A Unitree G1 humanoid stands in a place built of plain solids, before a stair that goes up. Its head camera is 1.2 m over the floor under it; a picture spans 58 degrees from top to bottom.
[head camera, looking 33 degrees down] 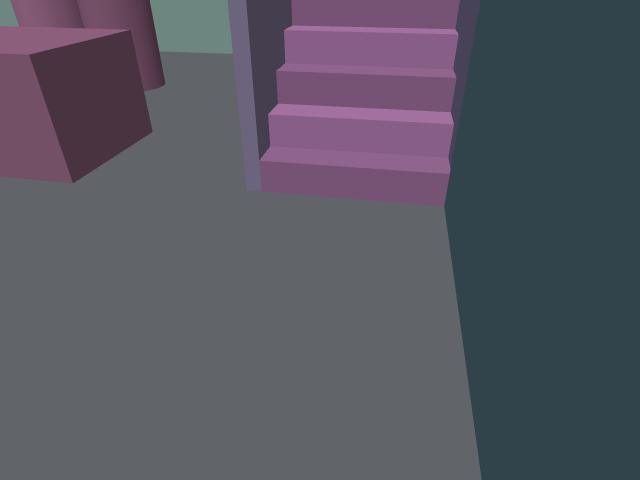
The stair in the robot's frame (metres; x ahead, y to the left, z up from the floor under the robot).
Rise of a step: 0.20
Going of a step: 0.24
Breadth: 1.10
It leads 10 degrees to the right of straight ahead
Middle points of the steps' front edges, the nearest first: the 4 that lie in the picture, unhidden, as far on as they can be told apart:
2.30 -0.18 0.20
2.53 -0.23 0.41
2.77 -0.27 0.61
3.00 -0.31 0.81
